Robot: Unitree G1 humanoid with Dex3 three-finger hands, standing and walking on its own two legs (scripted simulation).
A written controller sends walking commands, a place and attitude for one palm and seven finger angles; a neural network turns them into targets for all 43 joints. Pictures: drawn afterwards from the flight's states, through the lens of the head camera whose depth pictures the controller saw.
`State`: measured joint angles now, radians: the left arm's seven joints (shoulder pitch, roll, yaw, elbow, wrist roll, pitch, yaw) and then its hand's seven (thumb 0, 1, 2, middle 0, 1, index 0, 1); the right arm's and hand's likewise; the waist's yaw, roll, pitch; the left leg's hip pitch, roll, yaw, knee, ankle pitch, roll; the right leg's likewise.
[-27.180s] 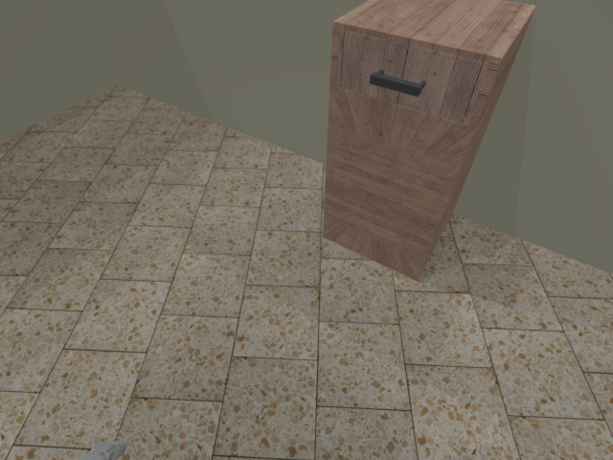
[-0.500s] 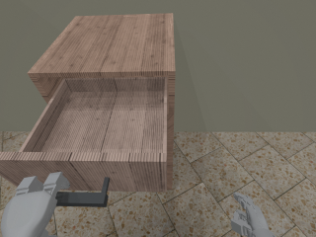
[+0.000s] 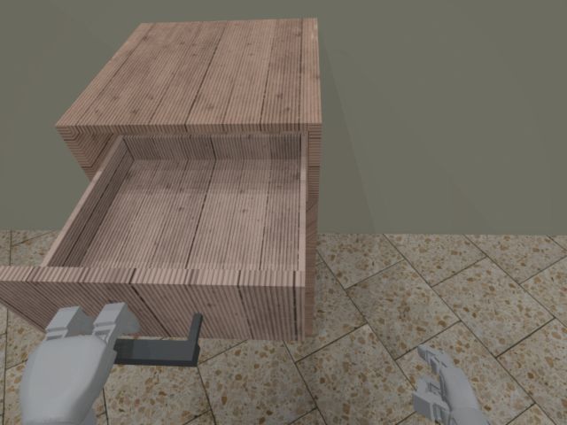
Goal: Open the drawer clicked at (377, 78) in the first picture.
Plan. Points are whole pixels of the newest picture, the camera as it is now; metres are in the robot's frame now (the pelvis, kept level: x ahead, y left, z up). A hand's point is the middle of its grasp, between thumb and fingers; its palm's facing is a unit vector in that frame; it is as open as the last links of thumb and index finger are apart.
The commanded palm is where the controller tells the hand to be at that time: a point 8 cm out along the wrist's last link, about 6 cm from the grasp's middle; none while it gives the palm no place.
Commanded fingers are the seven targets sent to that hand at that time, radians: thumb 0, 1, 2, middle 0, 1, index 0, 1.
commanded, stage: lift the hand off the handle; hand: left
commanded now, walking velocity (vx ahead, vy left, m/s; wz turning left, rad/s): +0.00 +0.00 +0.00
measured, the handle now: (146, 335) +0.21 +0.21 +0.06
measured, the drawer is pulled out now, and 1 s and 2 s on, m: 0.28 0.28 0.28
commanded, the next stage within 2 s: draw the hand back to the body in 1.22 s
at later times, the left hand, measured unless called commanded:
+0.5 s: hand (72, 359) +0.16 +0.26 +0.10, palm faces +0.05 -0.10 -0.99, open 13.2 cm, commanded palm +0.14 +0.25 +0.17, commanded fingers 0.00 -0.50 0.30 -0.30 -1.20 -0.30 -1.20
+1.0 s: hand (36, 300) +0.18 +0.26 +0.19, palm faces +0.16 -0.10 -0.98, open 13.8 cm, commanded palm +0.13 +0.26 +0.24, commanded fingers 0.00 -0.50 0.30 -0.30 -1.20 -0.30 -1.20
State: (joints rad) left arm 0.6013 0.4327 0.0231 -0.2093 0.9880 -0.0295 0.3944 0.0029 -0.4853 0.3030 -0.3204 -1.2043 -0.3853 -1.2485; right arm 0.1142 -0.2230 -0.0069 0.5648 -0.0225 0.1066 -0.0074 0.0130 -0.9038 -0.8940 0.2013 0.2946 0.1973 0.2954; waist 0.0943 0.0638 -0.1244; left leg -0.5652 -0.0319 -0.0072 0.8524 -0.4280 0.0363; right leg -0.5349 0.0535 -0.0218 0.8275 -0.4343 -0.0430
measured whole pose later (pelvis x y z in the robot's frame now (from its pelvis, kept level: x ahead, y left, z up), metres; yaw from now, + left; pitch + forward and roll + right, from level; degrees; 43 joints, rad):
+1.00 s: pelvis +0.00 +0.01 +0.04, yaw +0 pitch -2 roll -1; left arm 0.48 0.55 0.08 -0.60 0.80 0.22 0.01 0.00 -0.49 0.30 -0.33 -1.21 -0.33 -1.21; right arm 0.08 -0.25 0.06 0.54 0.05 0.13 0.00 0.01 -0.90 -0.89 0.20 0.29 0.20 0.30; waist 0.11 0.12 -0.05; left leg -0.20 -0.05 -0.01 0.50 -0.27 0.05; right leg -0.16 0.03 0.00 0.47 -0.27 -0.02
